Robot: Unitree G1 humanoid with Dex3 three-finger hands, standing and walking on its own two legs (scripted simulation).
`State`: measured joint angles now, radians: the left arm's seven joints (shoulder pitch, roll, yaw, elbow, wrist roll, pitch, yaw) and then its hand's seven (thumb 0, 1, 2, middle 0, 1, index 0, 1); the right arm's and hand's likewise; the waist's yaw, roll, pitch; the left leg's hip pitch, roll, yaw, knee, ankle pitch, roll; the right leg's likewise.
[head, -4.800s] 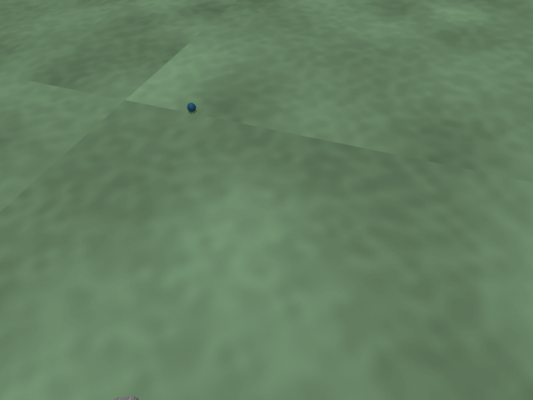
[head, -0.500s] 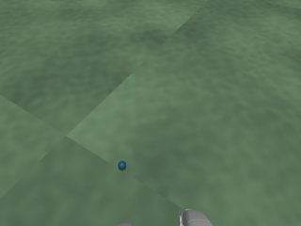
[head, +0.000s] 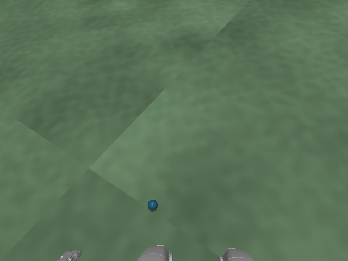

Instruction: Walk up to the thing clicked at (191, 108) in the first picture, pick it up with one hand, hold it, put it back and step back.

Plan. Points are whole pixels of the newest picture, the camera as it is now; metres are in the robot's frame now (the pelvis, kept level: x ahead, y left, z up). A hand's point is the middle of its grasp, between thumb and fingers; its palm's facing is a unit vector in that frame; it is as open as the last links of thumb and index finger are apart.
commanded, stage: walk up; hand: left
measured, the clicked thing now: (152, 204) +0.46 +0.24 -0.72
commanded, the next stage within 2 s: stand in 1.30 s
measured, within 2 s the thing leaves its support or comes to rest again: neither
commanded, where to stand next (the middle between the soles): +0.10 +0.00 m, yaw +0 degrees
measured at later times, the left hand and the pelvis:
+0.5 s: hand out of the picture +0.09 +0.27 -0.13, palm faces +0.01 -0.94 -0.35, open 7.4 cm; pelvis +0.03 +0.01 +0.02, yaw +1 degrees
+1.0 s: hand (93, 259) +0.13 +0.26 -0.13, palm faces -0.02 -0.94 -0.34, open 7.4 cm; pelvis +0.04 +0.01 +0.03, yaw +0 degrees
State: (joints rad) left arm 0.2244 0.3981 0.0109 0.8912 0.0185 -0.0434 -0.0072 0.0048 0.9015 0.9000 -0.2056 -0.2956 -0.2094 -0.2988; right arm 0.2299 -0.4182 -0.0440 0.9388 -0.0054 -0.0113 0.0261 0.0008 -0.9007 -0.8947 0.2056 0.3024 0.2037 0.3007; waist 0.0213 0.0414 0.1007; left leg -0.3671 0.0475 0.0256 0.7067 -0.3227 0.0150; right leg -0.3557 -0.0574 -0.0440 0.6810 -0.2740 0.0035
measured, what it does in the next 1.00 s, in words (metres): steps on the spot: left foot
